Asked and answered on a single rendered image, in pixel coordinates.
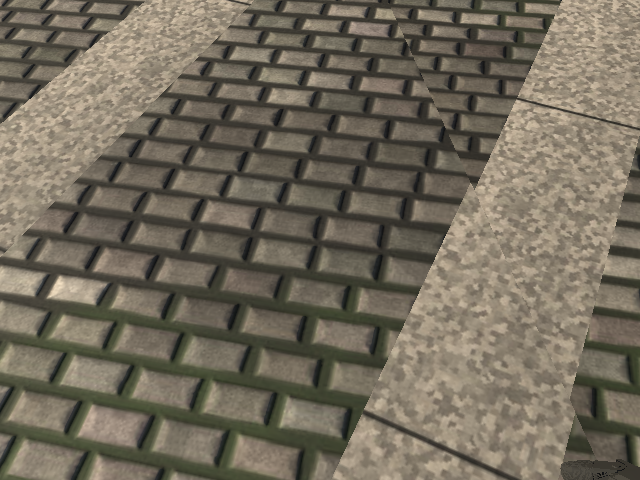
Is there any robot right hand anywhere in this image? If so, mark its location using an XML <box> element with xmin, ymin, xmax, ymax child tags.
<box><xmin>560</xmin><ymin>459</ymin><xmax>640</xmax><ymax>480</ymax></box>

